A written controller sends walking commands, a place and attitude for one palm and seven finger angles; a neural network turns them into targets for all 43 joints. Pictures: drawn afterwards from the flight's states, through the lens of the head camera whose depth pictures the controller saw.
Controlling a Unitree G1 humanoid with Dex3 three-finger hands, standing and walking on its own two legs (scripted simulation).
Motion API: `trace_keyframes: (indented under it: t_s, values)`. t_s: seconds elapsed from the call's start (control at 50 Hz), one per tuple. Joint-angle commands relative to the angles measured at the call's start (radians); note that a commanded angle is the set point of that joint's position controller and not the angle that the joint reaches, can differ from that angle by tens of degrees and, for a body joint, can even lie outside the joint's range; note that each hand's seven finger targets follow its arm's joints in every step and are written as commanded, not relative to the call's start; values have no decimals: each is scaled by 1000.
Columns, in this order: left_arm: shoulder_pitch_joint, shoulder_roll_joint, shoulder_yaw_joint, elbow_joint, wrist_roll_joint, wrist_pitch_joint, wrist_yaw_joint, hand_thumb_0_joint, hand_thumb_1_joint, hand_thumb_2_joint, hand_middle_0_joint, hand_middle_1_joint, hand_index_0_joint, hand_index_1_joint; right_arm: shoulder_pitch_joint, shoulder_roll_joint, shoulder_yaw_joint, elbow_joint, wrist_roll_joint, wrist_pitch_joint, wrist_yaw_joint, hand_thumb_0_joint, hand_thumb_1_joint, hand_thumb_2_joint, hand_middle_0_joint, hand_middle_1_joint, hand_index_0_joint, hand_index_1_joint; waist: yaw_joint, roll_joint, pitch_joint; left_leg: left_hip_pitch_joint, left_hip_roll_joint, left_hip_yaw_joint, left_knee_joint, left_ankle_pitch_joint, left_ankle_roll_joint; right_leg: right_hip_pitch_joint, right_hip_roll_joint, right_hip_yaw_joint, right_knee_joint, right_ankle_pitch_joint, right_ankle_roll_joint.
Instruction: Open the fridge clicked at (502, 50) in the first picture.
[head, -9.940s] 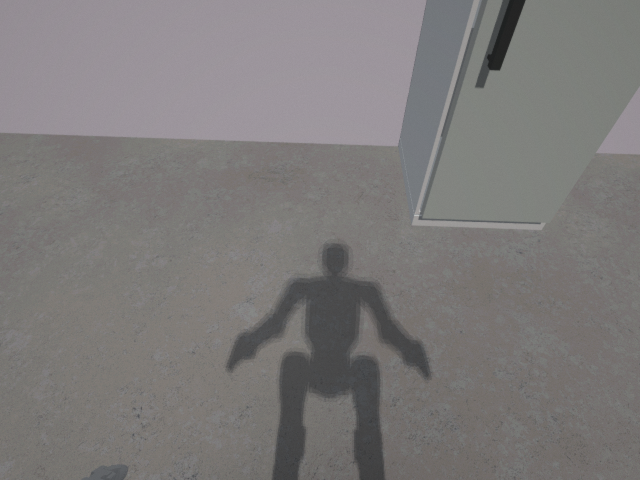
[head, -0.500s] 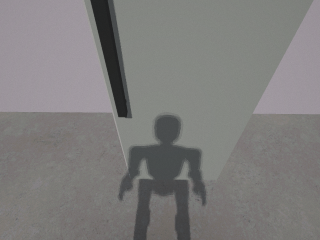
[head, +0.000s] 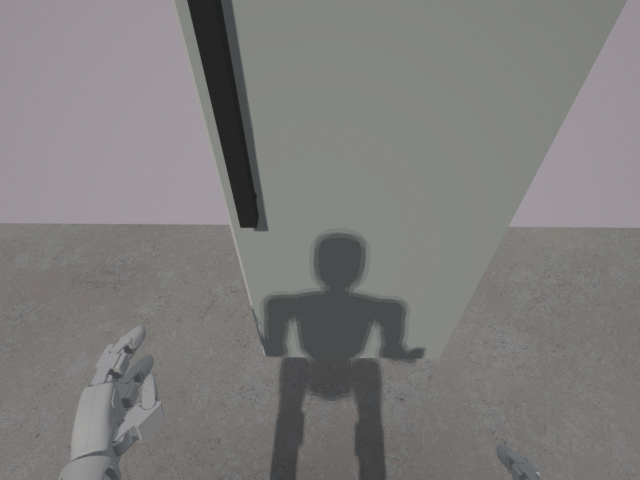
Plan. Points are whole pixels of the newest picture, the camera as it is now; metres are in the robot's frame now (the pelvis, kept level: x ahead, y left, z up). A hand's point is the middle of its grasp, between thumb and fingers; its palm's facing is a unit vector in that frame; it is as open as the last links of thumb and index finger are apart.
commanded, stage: raise the hand to about handle height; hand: left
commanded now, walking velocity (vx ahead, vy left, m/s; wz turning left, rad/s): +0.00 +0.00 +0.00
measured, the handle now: (231, 108) +0.54 +0.15 +0.20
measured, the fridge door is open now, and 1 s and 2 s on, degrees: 0 0 0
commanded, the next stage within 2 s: move the hooked fingers beside the handle in 1.92 s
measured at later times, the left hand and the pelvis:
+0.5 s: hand (140, 411) +0.19 +0.22 +0.02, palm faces +0.01 -1.00 -0.05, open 10.1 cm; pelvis -0.02 -0.01 -0.05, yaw +0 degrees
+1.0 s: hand (89, 357) +0.23 +0.26 +0.08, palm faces +0.06 -1.00 -0.05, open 13.0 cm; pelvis -0.01 +0.01 -0.01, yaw +0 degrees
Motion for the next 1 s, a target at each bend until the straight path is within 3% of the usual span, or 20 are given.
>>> trace_keyframes:
  t_s: [0.0,0.02,0.04,0.06,0.08,0.1,0.14,0.18,0.24,0.28,0.34,0.38,0.44,0.52,0.54,0.62,0.72,0.8,0.86,0.98]
  values:
    - [249,31,86,74,-98,-322,-237,0,667,800,-217,-450,-217,-450,-147,-137,-66,-224,-3,-75,31,0,-900,-900,200,300,200,300,70,-231,-39,-242,-21,4,177,23,-13,-299,44,-30,133,51,-19]
    - [217,65,96,50,-113,-389,-313,0,643,790,-218,-465,-218,-465,-158,-144,-69,-259,1,-84,41,0,-900,-900,200,300,200,300,67,-171,-75,-284,-25,8,227,-4,-13,-323,36,-5,172,30,-24]
    - [191,142,165,55,-130,-409,-373,0,620,780,-220,-480,-220,-480,-140,-151,-71,-290,7,-86,47,0,-900,-900,200,300,200,300,82,-83,-107,-298,-30,13,262,0,-8,-317,26,32,200,27,-35]
    - [157,187,198,-14,-152,-396,-405,0,597,770,-222,-495,-222,-495,-159,-159,-69,-338,10,-82,44,0,-900,-900,200,300,200,300,92,-37,-171,-307,-37,25,275,-29,-1,-306,22,49,201,-23,-30]
    - [118,190,205,-75,-181,-364,-420,0,573,760,-223,-510,-223,-510,-162,-158,-66,-377,16,-80,34,0,-900,-900,200,300,200,300,86,-61,-228,-304,-37,29,285,-42,10,-294,24,61,197,-55,-21]
    - [95,211,237,-125,-206,-327,-418,0,550,750,-225,-525,-225,-525,-162,-153,-63,-404,23,-74,21,0,-900,-900,200,300,200,300,88,-48,-253,-315,-39,33,298,-61,15,-288,21,91,174,-101,-12]
    - [-39,245,254,-261,-226,-289,-394,0,503,730,-228,-555,-228,-555,-124,-146,-52,-414,23,-67,1,0,-900,-900,200,300,200,300,56,-41,-259,-317,-26,12,323,-81,23,-310,29,121,158,-163,-4]
    - [-98,218,203,-422,-206,-292,-354,0,457,710,-232,-585,-232,-585,-97,-134,-41,-413,20,-69,-11,0,-900,-900,200,300,200,300,27,60,-280,-250,-13,-6,321,-55,36,-327,36,111,156,-109,-9]
    - [-182,223,141,-512,-161,-291,-325,0,387,680,-237,-630,-237,-630,-63,-140,-24,-375,8,-75,-32,0,-900,-900,200,300,200,300,-28,47,-256,-222,5,-37,330,-9,45,-358,61,63,200,13,-16]
    - [-167,221,129,-455,-151,-266,-336,0,340,660,-240,-660,-240,-660,-62,-140,-18,-349,13,-82,-43,0,-900,-900,200,300,200,300,-35,65,-215,-232,5,-45,321,-30,42,-370,60,61,180,-3,-16]
    - [-130,254,165,-349,-166,-182,-369,0,270,630,-245,-705,-245,-705,-74,-147,-9,-342,24,-82,-54,0,-900,-900,200,300,200,300,-14,46,-182,-242,2,-51,288,-51,39,-338,63,62,137,-41,-16]
    - [-99,271,200,-361,-179,-130,-377,0,223,610,-248,-735,-248,-735,-82,-143,-6,-353,28,-80,-54,0,-900,-900,200,300,200,300,16,61,-247,-203,-3,-46,254,-19,38,-277,54,55,120,-11,-14]
    - [-47,298,271,-337,-204,-73,-359,0,153,580,-253,-780,-253,-780,-100,-130,-3,-360,27,-76,-51,0,-900,-900,200,300,200,300,56,26,-260,-179,-4,-46,214,33,33,-202,56,40,105,45,-13]
    - [-78,265,249,-369,-209,-79,-325,0,60,540,-260,-840,-260,-840,-90,-129,4,-362,26,-79,-42,0,-900,-900,200,300,200,300,39,8,-223,-154,-5,-43,172,17,30,-215,61,13,87,36,-4]
    - [-86,280,255,-358,-208,-81,-325,0,37,530,-262,-855,-262,-855,-94,-133,7,-363,23,-82,-42,0,-900,-900,200,300,200,300,48,24,-196,-155,-5,-45,165,18,30,-209,65,16,82,35,-11]
    - [-132,283,239,-357,-201,-89,-331,0,-57,490,-268,-915,-268,-915,-67,-148,7,-354,29,-93,-44,0,-900,-900,200,300,200,300,24,4,-199,-116,-4,-43,135,-8,33,-217,63,8,57,11,-5]
    - [-194,330,269,-375,-210,-70,-350,0,-173,440,-277,-990,-277,-990,-62,-156,11,-349,35,-104,-52,0,-900,-900,200,300,200,300,31,41,-209,-59,-4,-42,99,19,34,-173,63,5,33,53,-9]
    - [-243,349,280,-388,-209,-42,-349,0,-267,400,-283,-1050,-283,-1050,-63,-159,19,-346,38,-107,-56,0,-900,-900,200,300,200,300,37,83,-204,-11,-3,-50,63,42,30,-143,68,-12,21,90,-16]
    - [-286,358,286,-362,-213,-7,-357,0,-337,370,-288,-1095,-288,-1095,-69,-161,25,-345,40,-104,-59,0,-900,-900,200,300,200,300,36,76,-171,3,-4,-51,40,49,29,-122,69,-13,-2,108,-17]
    - [-367,388,303,-343,-208,63,-375,0,-477,310,-298,-1185,-298,-1185,-75,-161,33,-349,44,-97,-62,0,-900,-900,200,300,200,300,41,81,-181,64,-5,-53,3,86,28,-75,73,-19,-36,159,-17]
